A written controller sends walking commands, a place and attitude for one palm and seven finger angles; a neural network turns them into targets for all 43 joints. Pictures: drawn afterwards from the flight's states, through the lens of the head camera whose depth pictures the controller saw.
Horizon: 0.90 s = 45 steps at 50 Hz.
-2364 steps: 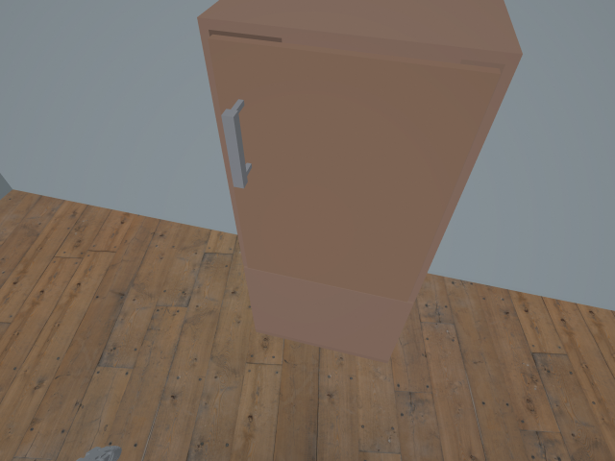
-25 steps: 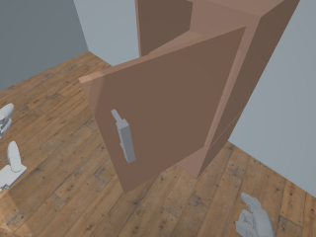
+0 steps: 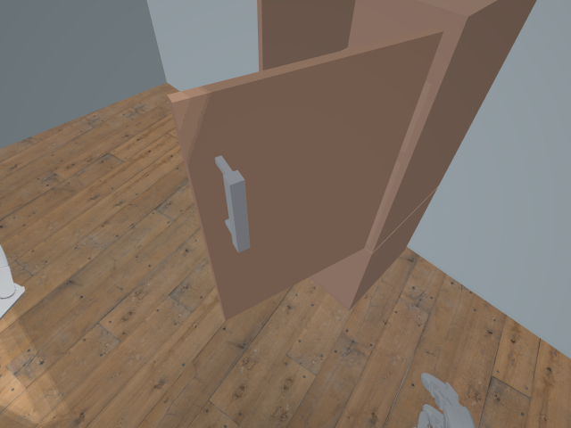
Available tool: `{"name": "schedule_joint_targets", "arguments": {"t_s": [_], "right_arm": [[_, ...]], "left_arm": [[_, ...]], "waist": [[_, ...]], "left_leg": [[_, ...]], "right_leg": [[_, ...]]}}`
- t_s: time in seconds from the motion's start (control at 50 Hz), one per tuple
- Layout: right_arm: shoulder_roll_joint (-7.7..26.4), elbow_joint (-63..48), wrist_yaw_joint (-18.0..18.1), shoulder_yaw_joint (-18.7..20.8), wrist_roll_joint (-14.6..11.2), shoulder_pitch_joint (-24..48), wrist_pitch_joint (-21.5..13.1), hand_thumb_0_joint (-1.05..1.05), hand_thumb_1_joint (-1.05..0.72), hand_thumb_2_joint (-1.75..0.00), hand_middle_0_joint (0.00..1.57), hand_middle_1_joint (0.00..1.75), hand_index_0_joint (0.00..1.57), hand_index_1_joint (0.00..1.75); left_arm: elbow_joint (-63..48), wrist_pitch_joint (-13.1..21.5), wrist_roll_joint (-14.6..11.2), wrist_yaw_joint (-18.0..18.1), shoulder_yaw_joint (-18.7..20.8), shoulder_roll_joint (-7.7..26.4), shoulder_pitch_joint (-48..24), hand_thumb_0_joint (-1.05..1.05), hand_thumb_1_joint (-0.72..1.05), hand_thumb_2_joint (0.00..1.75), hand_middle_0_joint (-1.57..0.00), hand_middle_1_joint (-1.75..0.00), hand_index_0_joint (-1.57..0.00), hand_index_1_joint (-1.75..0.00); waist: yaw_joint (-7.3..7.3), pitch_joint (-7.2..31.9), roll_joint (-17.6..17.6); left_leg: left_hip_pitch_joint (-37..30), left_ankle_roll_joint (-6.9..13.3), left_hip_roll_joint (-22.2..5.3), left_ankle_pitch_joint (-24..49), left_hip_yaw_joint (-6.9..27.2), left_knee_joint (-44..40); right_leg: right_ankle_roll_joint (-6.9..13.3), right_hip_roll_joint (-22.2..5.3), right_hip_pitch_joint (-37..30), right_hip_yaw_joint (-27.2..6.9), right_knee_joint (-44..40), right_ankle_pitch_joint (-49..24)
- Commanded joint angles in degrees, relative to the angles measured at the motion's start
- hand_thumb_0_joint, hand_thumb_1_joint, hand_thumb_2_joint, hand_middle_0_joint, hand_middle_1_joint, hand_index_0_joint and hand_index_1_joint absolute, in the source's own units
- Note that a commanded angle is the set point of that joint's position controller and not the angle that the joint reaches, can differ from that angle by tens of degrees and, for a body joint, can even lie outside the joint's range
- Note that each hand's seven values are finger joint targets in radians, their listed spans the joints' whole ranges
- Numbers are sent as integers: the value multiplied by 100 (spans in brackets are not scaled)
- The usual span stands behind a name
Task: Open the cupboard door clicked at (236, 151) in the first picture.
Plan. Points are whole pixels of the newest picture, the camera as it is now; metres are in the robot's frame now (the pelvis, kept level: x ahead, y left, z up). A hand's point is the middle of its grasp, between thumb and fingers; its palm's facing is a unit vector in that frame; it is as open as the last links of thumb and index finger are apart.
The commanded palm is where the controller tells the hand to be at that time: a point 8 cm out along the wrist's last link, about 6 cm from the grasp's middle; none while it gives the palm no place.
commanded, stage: step back with the hand held close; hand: left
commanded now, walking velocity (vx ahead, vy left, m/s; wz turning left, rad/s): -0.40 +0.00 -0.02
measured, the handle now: (232, 206) +0.40 +0.11 +0.09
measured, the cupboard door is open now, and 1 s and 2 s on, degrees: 75 75 75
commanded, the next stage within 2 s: stop stepping back and stand still in 0.30 s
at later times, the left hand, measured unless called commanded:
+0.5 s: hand out of the picture +0.07 +0.25 +0.18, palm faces +0.36 -0.77 -0.52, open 7.4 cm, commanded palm +0.01 +0.29 +0.19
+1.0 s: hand out of the picture -0.01 +0.24 +0.17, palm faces +0.42 -0.75 -0.51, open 7.4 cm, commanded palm -0.08 +0.28 +0.19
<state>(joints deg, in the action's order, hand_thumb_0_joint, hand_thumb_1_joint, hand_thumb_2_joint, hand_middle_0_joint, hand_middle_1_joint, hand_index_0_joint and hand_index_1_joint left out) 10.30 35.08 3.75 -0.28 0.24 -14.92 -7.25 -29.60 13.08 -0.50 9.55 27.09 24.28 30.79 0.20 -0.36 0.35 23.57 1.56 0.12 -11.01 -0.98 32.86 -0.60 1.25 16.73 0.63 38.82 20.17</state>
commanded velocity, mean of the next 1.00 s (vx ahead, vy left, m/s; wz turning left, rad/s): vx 0.00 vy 0.03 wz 0.01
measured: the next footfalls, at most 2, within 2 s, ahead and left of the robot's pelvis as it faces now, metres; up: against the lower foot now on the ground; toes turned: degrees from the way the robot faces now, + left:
right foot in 0.02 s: -0.01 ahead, -0.11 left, +0.00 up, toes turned +0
left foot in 0.26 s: -0.01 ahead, +0.11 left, +0.00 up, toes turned +0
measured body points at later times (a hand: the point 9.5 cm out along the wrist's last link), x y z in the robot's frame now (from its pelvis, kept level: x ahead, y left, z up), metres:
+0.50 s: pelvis -0.14 -0.01 +0.01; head -0.10 +0.00 +0.46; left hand +0.04 +0.28 +0.20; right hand +0.05 -0.23 -0.06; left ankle -0.05 +0.11 -0.73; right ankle -0.17 -0.11 -0.70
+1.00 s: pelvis -0.22 -0.02 +0.00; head -0.23 -0.03 +0.45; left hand -0.04 +0.28 +0.20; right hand -0.09 -0.28 -0.09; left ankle -0.22 +0.11 -0.72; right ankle -0.19 -0.10 -0.73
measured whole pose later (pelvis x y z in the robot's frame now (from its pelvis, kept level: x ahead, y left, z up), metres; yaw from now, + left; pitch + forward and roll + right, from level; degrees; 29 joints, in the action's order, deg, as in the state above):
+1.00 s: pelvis -0.22 -0.02 +0.00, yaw +1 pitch -2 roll +1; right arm 13.5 37.8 4.0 0.9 0.0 -16.2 -8.3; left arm -24.9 12.1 -0.6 8.3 24.9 24.8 30.8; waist 2.1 0.2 0.3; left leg 15.6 0.6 -1.4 -21.8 -1.5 38.4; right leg 3.3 0.7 17.3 4.7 35.0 15.4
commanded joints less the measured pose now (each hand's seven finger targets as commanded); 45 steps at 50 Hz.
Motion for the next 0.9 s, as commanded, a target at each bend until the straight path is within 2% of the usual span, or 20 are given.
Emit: {"name": "schedule_joint_targets", "arguments": {"t_s": [0.0, 0.04, 0.08, 0.12, 0.18, 0.22, 0.24, 0.28, 0.3, 0.34, 0.38, 0.48, 0.5, 0.54, 0.6, 0.74, 0.76, 0.8, 0.84, 0.88], "right_arm": [[916, -721, 16, 341, 68, 832, -376, 0, -90, -90, 20, 30, 20, 30], [760, -802, 29, 370, -76, 883, -247, 0, -90, -90, 20, 30, 20, 30], [680, -976, 30, 380, -144, 1016, -166, 0, -90, -90, 20, 30, 20, 30], [516, -1019, 37, 256, -98, 1045, -36, 0, -90, -90, 20, 30, 20, 30], [569, -1023, 167, 193, -51, 1082, 51, 0, -90, -90, 20, 30, 20, 30], [695, -929, 261, 299, -50, 1045, 18, 0, -90, -90, 20, 30, 20, 30], [849, -989, 238, 404, -63, 1014, -14, 0, -90, -90, 20, 30, 20, 30], [824, -1039, 122, 526, -32, 904, -164, 0, -90, -90, 20, 30, 20, 30], [850, -976, 90, 494, 83, 979, -254, 0, -90, -90, 20, 30, 20, 30], [822, -796, 31, 501, 26, 700, -372, 0, -90, -90, 20, 30, 20, 30], [874, -742, -16, 529, -24, 734, -410, 0, -90, -90, 20, 30, 20, 30], [887, -1008, 34, 357, -102, 955, -317, 0, -90, -90, 20, 30, 20, 30], [845, -1041, 65, 343, -64, 978, -256, 0, -90, -90, 20, 30, 20, 30], [758, -926, 61, 274, -15, 1031, -167, 0, -90, -90, 20, 30, 20, 30], [805, -655, 88, 308, -23, 837, -167, 0, -90, -90, 20, 30, 20, 30], [836, -663, 214, 277, 64, 617, -406, 0, -90, -90, 20, 30, 20, 30], [893, -725, 211, 297, 60, 553, -444, 0, -90, -90, 20, 30, 20, 30], [1050, -881, 172, 352, -7, 566, -462, 0, -90, -90, 20, 30, 20, 30], [909, -691, 131, 305, 11, 652, -446, 0, -90, -90, 20, 30, 20, 30], [975, -637, 121, 279, 11, 656, -477, 0, -90, -90, 20, 30, 20, 30]], "left_arm": [[-1141, 391, -36, -30, 392, 921, -229, 0, 90, 90, -20, -30, -20, -30], [-1173, 303, -128, -20, 439, 1045, -270, 0, 90, 90, -20, -30, -20, -30], [-1175, 229, -163, -50, 698, 1252, 43, 0, 90, 90, -20, -30, -20, -30], [-1239, 129, -148, -46, 820, 1265, 293, 0, 90, 90, -20, -30, -20, -30], [-1482, 99, -111, -5, 810, 1181, 322, 0, 90, 90, -20, -30, -20, -30], [-1603, 178, -134, 17, 794, 1225, 330, 0, 90, 90, -20, -30, -20, -30], [-1745, 250, -118, -4, 777, 1242, 274, 0, 90, 90, -20, -30, -20, -30], [-1502, 334, -173, -54, 859, 1208, 588, 0, 90, 90, -20, -30, -20, -30], [-1508, 334, -209, -106, 830, 1155, 667, 0, 90, 90, -20, -30, -20, -30], [-1593, 344, -183, -57, 578, 903, 337, 0, 90, 90, -20, -30, -20, -30], [-1461, 199, -191, -29, 447, 810, 301, 0, 90, 90, -20, -30, -20, -30], [-1353, -85, -218, 67, 477, 982, 282, 0, 90, 90, -20, -30, -20, -30], [-1370, -94, -164, 54, 598, 1194, 194, 0, 90, 90, -20, -30, -20, -30], [-1356, -26, -194, 27, 744, 1455, -159, 0, 90, 90, -20, -30, -20, -30], [-860, -72, -212, -51, 370, 1020, -578, 0, 90, 90, -20, -30, -20, -30], [-762, 107, 1, 79, 313, 902, -360, 0, 90, 90, -20, -30, -20, -30], [-923, 174, -25, 82, 305, 904, -385, 0, 90, 90, -20, -30, -20, -30], [-1090, 247, -46, 94, 426, 989, -263, 0, 90, 90, -20, -30, -20, -30], [-915, 243, -2, 82, 546, 1092, -229, 0, 90, 90, -20, -30, -20, -30], [-687, 234, 28, 70, 485, 1003, -215, 0, 90, 90, -20, -30, -20, -30]], "waist": [[0, 714, -546], [-14, 1575, 631], [-187, 1417, 1082], [-113, 1200, 837], [-13, 1104, 364], [2, 1221, -192], [-87, 1414, -825], [-102, 1539, -1519], [-144, 1338, -1968], [14, 963, -1173], [39, 916, -986], [-25, 530, -1044], [-4, 417, -578], [-37, 141, 1064], [149, 212, 796], [50, 352, 341], [72, 406, -187], [-24, 574, -1396], [53, -26, -1694], [38, -301, -938]], "left_leg": [[-844, 171, -869, 1559, 727, -664], [-1124, -132, -355, 1216, -39, 320], [6, -146, 39, -1164, 132, 1527], [472, -203, -111, -1490, 288, 1673], [-86, -240, -117, -754, -6, 158], [-864, -180, -402, 1541, 123, -1221], [-1319, 16, -981, 3419, 641, -1261], [-1785, 458, -1658, 4994, 1036, -1064], [-1489, 595, -1842, 4756, 1224, -1313], [-1656, 709, -1809, 4482, 1062, -1269], [-1607, 700, -1708, 3747, 925, -1401], [111, 264, -938, -2063, 457, -1953], [121, 5, -468, -2064, 55, -1337], [-4, -227, 62, -1022, 86, 1838], [152, -297, -123, -571, 188, 2722], [-1091, 179, -68, -1157, -370, -1075], [-1306, 277, -263, -1149, -107, -1554], [-1581, 609, -1267, -454, 1340, -1630], [-465, 898, -1545, -1971, 1669, -2166], [-70, 743, -1385, -1202, 1181, -1543]], "right_leg": [[128, -490, -390, -497, -1421, -2686], [222, -1220, -692, -1155, -1310, -5043], [536, -1791, -876, -1476, -1446, -5598], [935, -1947, -1077, -1454, -1255, -5963], [635, -1492, -1023, -972, -967, -6039], [221, -939, -924, -633, -457, -5076], [-13, -435, -624, -378, -155, -3179], [-13, -49, 166, -180, 528, -137], [-5, -10, 273, -241, 1169, 647], [-23, 20, 676, -285, 1406, 653], [-91, 13, 621, -165, 1357, 580], [62, -2, -1235, 433, -1095, 477], [170, -239, -1127, 163, -1943, 480], [1043, -2172, 531, -2424, -3393, 1074], [691, -1756, 743, -1627, -3054, 1586], [599, -1331, -127, -1184, -2226, 1322], [448, -972, -207, -931, -1618, 913], [99, -184, 177, 118, 124, -250], [34, -187, 282, 233, 566, 654], [54, -220, -229, 266, -323, 164]]}}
